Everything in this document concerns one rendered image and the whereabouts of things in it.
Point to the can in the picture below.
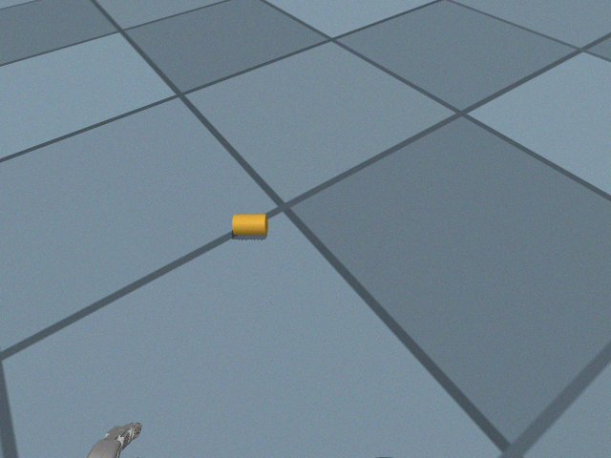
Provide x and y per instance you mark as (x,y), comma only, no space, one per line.
(250,224)

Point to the left robot hand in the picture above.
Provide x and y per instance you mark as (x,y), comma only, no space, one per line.
(115,441)

